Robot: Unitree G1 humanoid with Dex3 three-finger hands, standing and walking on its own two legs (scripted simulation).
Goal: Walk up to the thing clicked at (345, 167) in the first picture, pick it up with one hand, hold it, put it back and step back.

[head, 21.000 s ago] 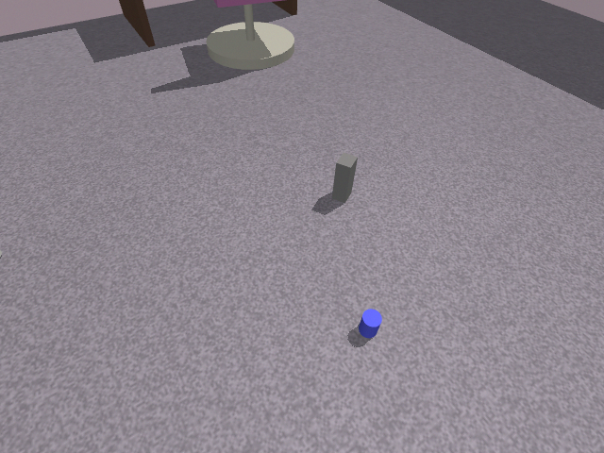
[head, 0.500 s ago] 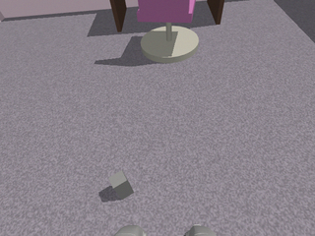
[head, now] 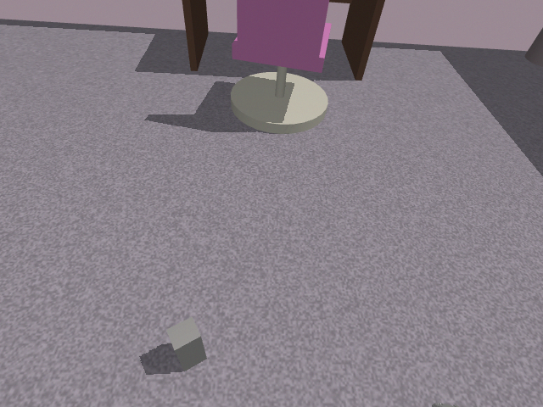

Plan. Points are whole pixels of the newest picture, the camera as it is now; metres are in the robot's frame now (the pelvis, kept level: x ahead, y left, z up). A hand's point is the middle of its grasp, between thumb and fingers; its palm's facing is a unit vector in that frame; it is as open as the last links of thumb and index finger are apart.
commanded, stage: walk up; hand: left
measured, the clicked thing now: (188, 345) +0.41 +0.23 -0.65
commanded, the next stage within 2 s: stand in 1.18 s
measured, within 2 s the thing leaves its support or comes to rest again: neither
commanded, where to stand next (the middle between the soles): +0.06 -0.01 m, yaw -2 degrees
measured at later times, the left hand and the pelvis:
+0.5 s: hand out of the picture +0.10 +0.25 -0.13, palm faces -0.02 -0.93 -0.35, open 7.4 cm; pelvis +0.02 -0.01 +0.02, yaw -1 degrees
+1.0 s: hand out of the picture +0.11 +0.25 -0.14, palm faces -0.04 -0.94 -0.34, open 7.4 cm; pelvis +0.03 +0.00 +0.02, yaw -1 degrees
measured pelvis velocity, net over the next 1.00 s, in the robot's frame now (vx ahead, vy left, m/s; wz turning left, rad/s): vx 0.03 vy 0.00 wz -0.02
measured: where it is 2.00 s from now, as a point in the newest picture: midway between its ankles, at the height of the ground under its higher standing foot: outside the picture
